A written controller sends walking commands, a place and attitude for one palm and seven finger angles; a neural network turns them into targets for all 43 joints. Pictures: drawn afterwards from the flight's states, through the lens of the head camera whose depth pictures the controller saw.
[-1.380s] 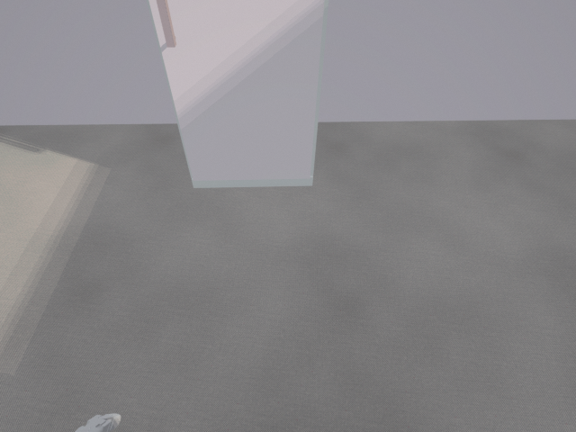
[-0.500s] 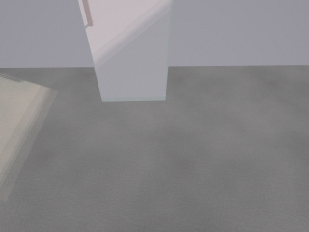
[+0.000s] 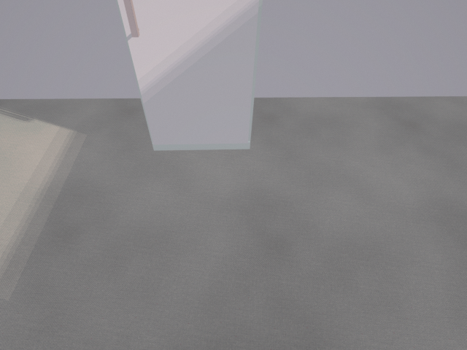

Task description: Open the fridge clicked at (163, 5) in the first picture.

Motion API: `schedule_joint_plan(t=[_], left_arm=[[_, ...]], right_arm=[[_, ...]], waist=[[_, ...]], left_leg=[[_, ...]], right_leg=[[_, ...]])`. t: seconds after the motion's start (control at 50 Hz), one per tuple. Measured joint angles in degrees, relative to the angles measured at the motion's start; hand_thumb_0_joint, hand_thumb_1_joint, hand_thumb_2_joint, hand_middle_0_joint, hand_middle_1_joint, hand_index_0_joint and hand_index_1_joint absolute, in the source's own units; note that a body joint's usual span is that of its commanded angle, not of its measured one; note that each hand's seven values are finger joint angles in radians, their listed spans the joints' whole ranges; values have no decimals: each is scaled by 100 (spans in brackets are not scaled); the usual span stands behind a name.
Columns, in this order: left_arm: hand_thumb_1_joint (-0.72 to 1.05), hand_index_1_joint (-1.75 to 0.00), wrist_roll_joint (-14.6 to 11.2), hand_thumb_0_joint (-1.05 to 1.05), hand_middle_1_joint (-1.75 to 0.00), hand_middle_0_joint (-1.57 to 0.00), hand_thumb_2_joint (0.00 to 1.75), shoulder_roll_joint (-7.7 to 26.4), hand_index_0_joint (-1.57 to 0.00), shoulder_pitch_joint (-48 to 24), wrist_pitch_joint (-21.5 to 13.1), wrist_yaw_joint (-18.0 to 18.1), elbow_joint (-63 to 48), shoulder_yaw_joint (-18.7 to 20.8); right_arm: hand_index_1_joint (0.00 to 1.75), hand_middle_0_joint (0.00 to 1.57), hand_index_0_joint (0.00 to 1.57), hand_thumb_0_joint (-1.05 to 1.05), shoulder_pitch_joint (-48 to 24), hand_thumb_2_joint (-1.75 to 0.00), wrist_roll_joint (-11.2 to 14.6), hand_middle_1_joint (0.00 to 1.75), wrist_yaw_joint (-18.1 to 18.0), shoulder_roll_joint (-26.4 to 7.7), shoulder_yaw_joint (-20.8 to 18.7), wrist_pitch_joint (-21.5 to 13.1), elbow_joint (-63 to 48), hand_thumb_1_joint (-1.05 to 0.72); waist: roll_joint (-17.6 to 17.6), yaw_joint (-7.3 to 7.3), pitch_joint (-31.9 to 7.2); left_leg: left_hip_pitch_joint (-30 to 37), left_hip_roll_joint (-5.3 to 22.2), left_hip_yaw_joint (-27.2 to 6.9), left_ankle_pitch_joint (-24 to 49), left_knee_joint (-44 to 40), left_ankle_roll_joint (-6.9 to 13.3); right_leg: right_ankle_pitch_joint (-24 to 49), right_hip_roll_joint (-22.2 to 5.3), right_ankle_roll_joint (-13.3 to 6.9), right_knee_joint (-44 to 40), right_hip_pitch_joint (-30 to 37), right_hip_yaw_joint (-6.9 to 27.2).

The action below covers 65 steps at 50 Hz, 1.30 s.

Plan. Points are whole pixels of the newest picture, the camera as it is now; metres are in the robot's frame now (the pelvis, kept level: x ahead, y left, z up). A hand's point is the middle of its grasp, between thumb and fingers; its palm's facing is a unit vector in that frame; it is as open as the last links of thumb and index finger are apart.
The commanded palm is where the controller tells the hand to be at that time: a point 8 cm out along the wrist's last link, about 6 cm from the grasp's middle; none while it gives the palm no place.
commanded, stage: look at it before walking up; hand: left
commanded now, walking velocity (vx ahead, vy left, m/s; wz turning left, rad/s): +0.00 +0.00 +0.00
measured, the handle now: out of the picture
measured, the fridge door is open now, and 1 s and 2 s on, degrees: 0 0 0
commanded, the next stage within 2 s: walk to a spot facing it in 0.06 s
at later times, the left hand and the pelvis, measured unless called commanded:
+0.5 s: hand out of the picture +0.02 +0.24 -0.19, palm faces +0.15 -0.97 -0.20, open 7.4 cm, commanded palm none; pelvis +0.04 +0.03 -0.01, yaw +9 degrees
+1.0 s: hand (123, 269) +0.32 +0.28 -0.17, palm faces +0.27 -0.94 -0.19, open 7.4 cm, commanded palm none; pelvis +0.24 +0.07 -0.02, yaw +19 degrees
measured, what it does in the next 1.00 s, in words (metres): walks ahead, turning left: right foot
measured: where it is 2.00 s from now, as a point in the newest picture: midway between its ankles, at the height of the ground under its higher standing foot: (182, 276)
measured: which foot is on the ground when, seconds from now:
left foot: down 0.00-1.00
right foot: down 0.00-0.52, up 0.54-0.98, down 1.00-1.00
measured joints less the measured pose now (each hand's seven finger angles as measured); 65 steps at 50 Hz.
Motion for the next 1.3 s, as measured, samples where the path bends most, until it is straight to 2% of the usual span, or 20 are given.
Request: schedule_joint_plan(t=[0.24, 0.32, 0.36, 0.42, 0.48, 0.52, 0.54, 0.58, 0.62, 0.68, 0.76, 0.84, 0.92, 0.98, 1.0, 1.04, 1.08, 1.12, 1.2, 1.3], left_arm=[[90, -30, 5, 0, -30, -20, 90, -32, -20, 9, 26, 43, -14, 9], [91, -30, 51, 0, -30, -20, 90, -205, -20, 213, 105, 14, -127, 50], [91, -30, 74, 0, -30, -20, 90, -303, -20, 373, 98, 1, -221, 87], [91, -30, 96, 0, -30, -20, 90, -425, -20, 642, -8, 2, -285, 144], [90, -30, 115, 0, -30, -20, 90, -472, -20, 868, -36, -14, -249, 191], [90, -30, 89, 0, -30, -20, 90, -496, -20, 1005, -2, -34, -224, 222], [90, -30, 65, 0, -30, -20, 90, -512, -20, 1044, 43, -48, -203, 242], [91, -30, 70, 1, -30, -20, 90, -520, -20, 1056, 165, -57, -156, 279], [91, -30, 89, 1, -30, -20, 90, -538, -20, 1012, 185, -77, -139, 323], [91, -30, 111, 1, -30, -20, 90, -578, -20, 829, 103, -113, -238, 350], [91, -30, 104, 1, -30, -20, 90, -670, -20, 544, 6, -116, -466, 348], [91, -30, 83, 1, -30, -20, 90, -772, -19, 232, -7, -109, -601, 338], [91, -30, 61, 1, -30, -20, 90, -874, -19, -60, -33, -124, -708, 325], [91, -30, 62, 1, -30, -20, 90, -937, -20, -196, -142, -142, -810, 305], [91, -30, 78, 1, -30, -20, 90, -940, -20, -224, -231, -149, -857, 290], [91, -30, 98, 0, -30, -20, 90, -1008, -20, -295, -398, -110, -906, 284], [91, -30, 88, 0, -30, -20, 90, -1063, -20, -218, -445, -75, -924, 266], [91, -30, 92, 0, -30, -20, 90, -1076, -20, -9, -454, -29, -863, 270], [93, -30, 86, -1, -30, -20, 90, -1020, -20, 493, -436, 86, -607, 347], [93, -30, 105, 0, -30, -20, 90, -851, -20, 1033, -401, 99, -308, 342]], right_arm=[[30, 20, 21, 1, 10, -90, -21, 30, -11, 34, 16, 37, -36, -90], [30, 20, 20, 1, 318, -90, -76, 30, 24, 177, 8, 169, -103, -91], [30, 20, 20, 1, 539, -90, -80, 30, 49, 284, -13, 243, -140, -91], [30, 20, 20, 1, 782, -90, -65, 30, 129, 447, -52, 270, -178, -91], [30, 20, 20, 1, 949, -90, -43, 30, 201, 592, -86, 208, -298, -91], [30, 20, 20, 1, 1080, -90, -45, 30, 216, 619, -112, 94, -426, -91], [30, 20, 20, 1, 1119, -90, -63, 30, 199, 629, -152, 20, -466, -90], [30, 20, 21, 1, 1163, -90, -70, 30, 130, 722, -183, -56, -471, -91], [30, 20, 21, 1, 1275, -90, -63, 30, 73, 825, -181, -92, -455, -91], [30, 20, 21, 1, 1462, -90, -59, 30, 9, 977, -154, -176, -350, -91], [30, 20, 21, 1, 1621, -90, -37, 30, -25, 1138, -142, -271, -204, -90], [30, 21, 21, 1, 1689, -90, -39, 30, -45, 1223, -171, -317, -135, -90], [30, 21, 21, 1, 1700, -90, -76, 30, -53, 1204, -212, -324, -111, -90], [30, 21, 21, 1, 1727, -90, -89, 30, -60, 1126, -248, -305, -82, -90], [30, 21, 21, 1, 1763, -90, -74, 30, -54, 1106, -263, -296, -70, -90], [30, 21, 21, 1, 1666, -90, -35, 30, -32, 1026, -293, -209, -36, -90], [30, 20, 21, 1, 1512, -90, -39, 30, -1, 926, -347, -132, -56, -91], [30, 20, 20, 1, 1302, -90, -67, 30, 39, 819, -394, -70, -126, -91], [30, 20, 20, 1, 873, -90, -96, 30, 96, 649, -478, 16, -419, -91], [30, 20, 20, 1, 392, -90, -104, 29, 189, 576, -498, 101, -694, -91]], waist=[[30, -17, -65], [62, -25, -229], [37, -20, -288], [-68, 11, -236], [-207, -26, -116], [-233, -76, -55], [-237, -110, -28], [-303, -112, 22], [-313, -137, 3], [-258, -155, -23], [-183, -148, -31], [-140, -211, -29], [-67, -317, 5], [57, -368, 40], [80, -367, 51], [188, -317, 154], [241, -245, 217], [221, -170, 188], [198, -146, 79], [137, -60, 50]], left_leg=[[-7, 0, -40, -23, 32, -13], [-312, -10, -154, -607, 648, 34], [-629, 24, -46, -1140, 1358, 58], [-1058, 114, 196, -1376, 2296, 72], [-1118, 229, 470, -1223, 1984, 57], [-945, 228, 568, -901, 1319, 70], [-1021, 168, 564, -585, 1383, 130], [-1045, 36, 623, -685, 1614, 284], [-863, -68, 616, -757, 1389, 366], [-496, -201, 469, -576, 780, 389], [7, -302, 257, -437, 120, 415], [449, -343, 69, -517, -224, 367], [807, -304, -77, -816, -265, 265], [960, -187, -194, -1283, 90, 140], [853, -160, -250, -1532, 549, 123], [156, -102, -297, -1730, 2418, 186], [-585, -28, -171, -1490, 4034, 260], [-1242, 114, 56, -1028, 4846, 256], [-2220, 401, 215, -358, 4953, 120], [-2777, 647, 366, 128, 4048, -50]], right_leg=[[-33, -2, 2, 16, 18, -42], [-298, -24, -3, 297, -85, -192], [-403, -74, -12, 334, -68, -329], [-481, -209, 36, 241, 106, -516], [-687, -421, 190, 357, 242, -714], [-1054, -588, 264, 858, 149, -836], [-1393, -659, 260, 1498, -85, -795], [-1720, -616, 187, 2970, -727, -427], [-1471, -552, 137, 3918, -1307, -307], [-893, -556, 187, 4301, -1932, -309], [-450, -615, 308, 3913, -2395, -293], [-200, -668, 376, 3152, -2546, -298], [-106, -618, 320, 2105, -2364, -392], [-13, -437, 191, 1320, -1922, -535], [226, -402, 93, 1090, -1718, -580], [179, -399, -109, 1485, -1673, -780], [-190, -411, -184, 1529, -1384, -968], [-286, -413, -164, 1279, -1057, -1073], [-286, -389, -130, 644, -439, -1337], [-412, -366, -28, 108, 196, -1682]])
